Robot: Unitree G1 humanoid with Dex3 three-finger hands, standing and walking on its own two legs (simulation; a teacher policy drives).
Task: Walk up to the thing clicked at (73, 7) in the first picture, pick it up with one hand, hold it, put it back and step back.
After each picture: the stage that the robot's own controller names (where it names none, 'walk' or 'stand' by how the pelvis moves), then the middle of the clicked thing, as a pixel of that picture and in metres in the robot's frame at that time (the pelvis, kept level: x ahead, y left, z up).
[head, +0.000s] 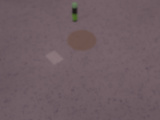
stand; (74, 12) +1.88 +0.17 -0.66
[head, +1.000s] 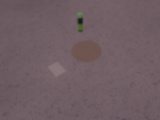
walk; (80, 22) +1.76 +0.23 -0.65
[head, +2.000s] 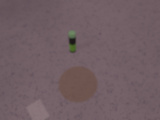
walk; (72, 42) +1.19 +0.21 -0.64
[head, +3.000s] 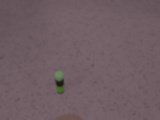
walk; (59, 83) +0.73 +0.21 -0.63
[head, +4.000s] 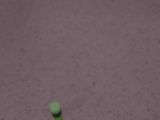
stand; (56, 112) +0.44 +0.19 -0.63
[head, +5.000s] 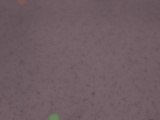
stand; out of the picture +0.40 +0.22 -0.66
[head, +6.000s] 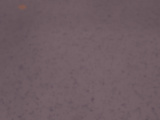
stand; out of the picture +0.38 +0.22 -0.66
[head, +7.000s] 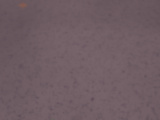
stand; out of the picture +0.38 +0.22 -0.66
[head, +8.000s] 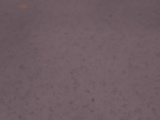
stand; out of the picture +0.37 +0.22 -0.66
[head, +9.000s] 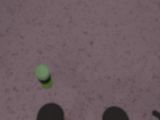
go down; (44, 77) +0.44 +0.20 -0.43
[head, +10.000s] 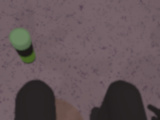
go down; (24, 48) +0.47 +0.24 -0.26
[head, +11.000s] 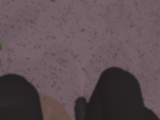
close in; out of the picture +0.45 +0.27 -0.19
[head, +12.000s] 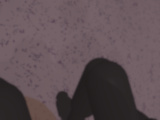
close; out of the picture +0.44 +0.30 -0.16
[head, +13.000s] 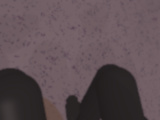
lift; out of the picture +0.38 +0.27 -0.13
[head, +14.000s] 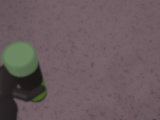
lift; (30, 78) +0.33 +0.18 +0.05
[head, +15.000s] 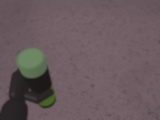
hold; (40, 82) +0.33 +0.15 +0.04
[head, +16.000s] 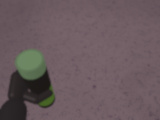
hold; (39, 83) +0.32 +0.16 +0.04
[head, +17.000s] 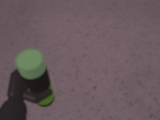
crouch; (39, 82) +0.32 +0.17 +0.04
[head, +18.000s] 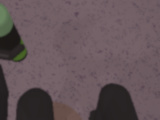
crouch; (8, 39) +0.46 +0.22 -0.04
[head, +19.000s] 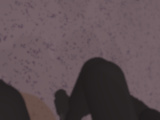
lower; out of the picture +0.43 +0.31 -0.17
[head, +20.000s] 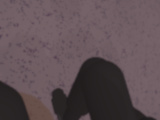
lower; out of the picture +0.44 +0.32 -0.17
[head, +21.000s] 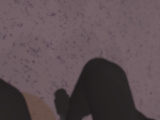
lower; out of the picture +0.44 +0.31 -0.17
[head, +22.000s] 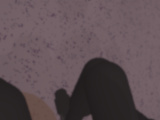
lower; out of the picture +0.43 +0.31 -0.16
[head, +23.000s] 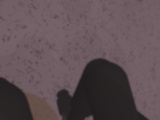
loosen; out of the picture +0.44 +0.31 -0.16
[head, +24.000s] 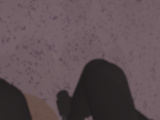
withdraw; out of the picture +0.43 +0.30 -0.17
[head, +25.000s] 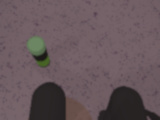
walk; (40, 54) +0.47 +0.23 -0.31
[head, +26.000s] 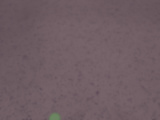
stand; out of the picture +0.40 +0.19 -0.60
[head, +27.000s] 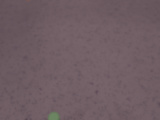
stand; out of the picture +0.41 +0.20 -0.60
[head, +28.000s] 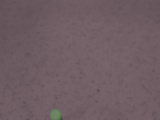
stand; out of the picture +0.41 +0.19 -0.61
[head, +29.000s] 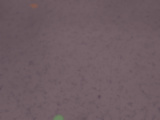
stand; out of the picture +0.42 +0.19 -0.66
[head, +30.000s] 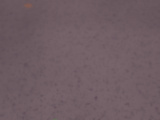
stand; out of the picture +0.39 +0.21 -0.66
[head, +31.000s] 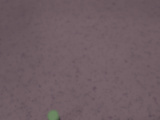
walk; out of the picture +0.39 +0.22 -0.65
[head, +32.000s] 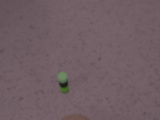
walk; (63, 83) +0.60 +0.17 -0.63
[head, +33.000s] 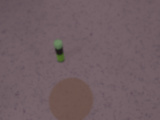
walk; (59, 51) +0.91 +0.27 -0.63
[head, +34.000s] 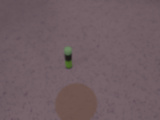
stand; (68, 58) +1.02 +0.18 -0.64
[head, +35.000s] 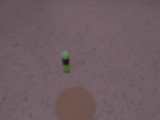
stand; (65, 62) +1.03 +0.20 -0.66
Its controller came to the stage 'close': yes
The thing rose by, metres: 0.68
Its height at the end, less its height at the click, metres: +0.00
